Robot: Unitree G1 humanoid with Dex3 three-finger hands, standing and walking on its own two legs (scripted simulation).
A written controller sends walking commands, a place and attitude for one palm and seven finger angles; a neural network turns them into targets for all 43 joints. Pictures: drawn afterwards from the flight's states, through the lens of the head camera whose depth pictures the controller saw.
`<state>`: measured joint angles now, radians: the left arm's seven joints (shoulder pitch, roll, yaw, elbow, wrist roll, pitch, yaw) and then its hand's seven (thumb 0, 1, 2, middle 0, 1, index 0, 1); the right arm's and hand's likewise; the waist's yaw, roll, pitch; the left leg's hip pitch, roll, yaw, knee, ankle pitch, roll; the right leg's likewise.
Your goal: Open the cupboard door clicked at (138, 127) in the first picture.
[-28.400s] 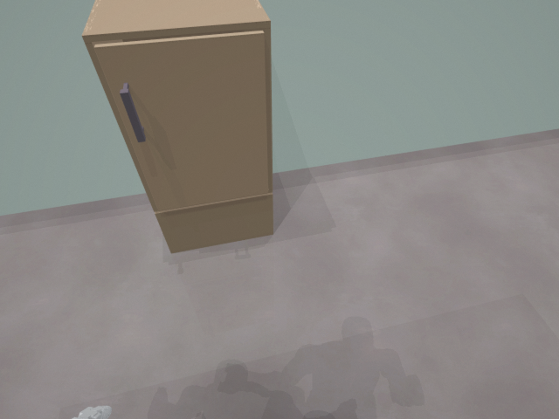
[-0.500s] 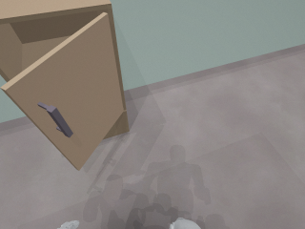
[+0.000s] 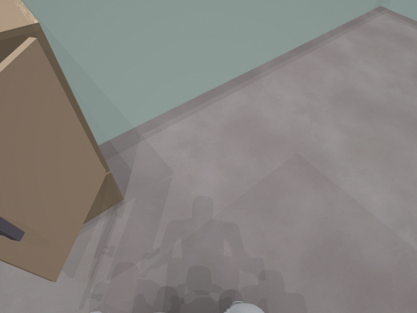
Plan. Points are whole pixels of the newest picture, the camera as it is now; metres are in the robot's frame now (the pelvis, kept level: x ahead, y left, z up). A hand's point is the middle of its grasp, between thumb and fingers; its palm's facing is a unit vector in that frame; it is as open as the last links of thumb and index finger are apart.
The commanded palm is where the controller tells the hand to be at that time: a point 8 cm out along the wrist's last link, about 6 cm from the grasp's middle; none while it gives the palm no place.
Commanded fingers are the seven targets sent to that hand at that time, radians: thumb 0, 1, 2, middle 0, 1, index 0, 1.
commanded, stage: walk to a spot facing it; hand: left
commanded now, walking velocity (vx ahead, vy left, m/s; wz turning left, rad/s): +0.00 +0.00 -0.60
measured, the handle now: out of the picture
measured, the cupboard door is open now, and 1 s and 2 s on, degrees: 42 42 42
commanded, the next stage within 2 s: turn to face it in 1.66 s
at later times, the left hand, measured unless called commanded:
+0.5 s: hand (150, 296) +0.17 +0.13 -0.15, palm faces -0.26 -0.94 -0.24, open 7.4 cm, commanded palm none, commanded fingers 0.00 0.90 0.90 -0.20 -0.30 -0.20 -0.30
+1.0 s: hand (242, 208) +0.39 -0.07 -0.16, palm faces -0.63 -0.74 -0.21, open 7.4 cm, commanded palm none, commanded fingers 0.00 0.90 0.90 -0.20 -0.30 -0.20 -0.30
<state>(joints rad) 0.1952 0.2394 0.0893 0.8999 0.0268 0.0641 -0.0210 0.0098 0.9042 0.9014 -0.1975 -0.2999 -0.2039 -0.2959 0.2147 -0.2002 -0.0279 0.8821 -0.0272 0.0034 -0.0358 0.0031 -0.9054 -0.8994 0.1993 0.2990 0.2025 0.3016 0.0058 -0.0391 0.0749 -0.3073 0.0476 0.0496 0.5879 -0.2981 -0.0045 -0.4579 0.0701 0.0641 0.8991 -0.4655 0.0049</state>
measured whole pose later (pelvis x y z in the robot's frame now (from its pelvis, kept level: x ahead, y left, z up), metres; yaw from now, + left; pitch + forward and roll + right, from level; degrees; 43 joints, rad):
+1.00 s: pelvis +0.15 -0.13 -0.02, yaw -37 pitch +0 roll +1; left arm 0.05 0.24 0.07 0.88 0.03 0.00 -0.06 0.01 0.91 0.90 -0.19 -0.30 -0.20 -0.30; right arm 0.49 -0.19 -0.02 1.03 -0.02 -0.03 -0.02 0.00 -0.90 -0.90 0.20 0.30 0.20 0.30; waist -0.05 -0.01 0.11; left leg -0.05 0.19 0.26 0.66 -0.49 -0.08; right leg -0.44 -0.02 -0.14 0.66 -0.23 -0.08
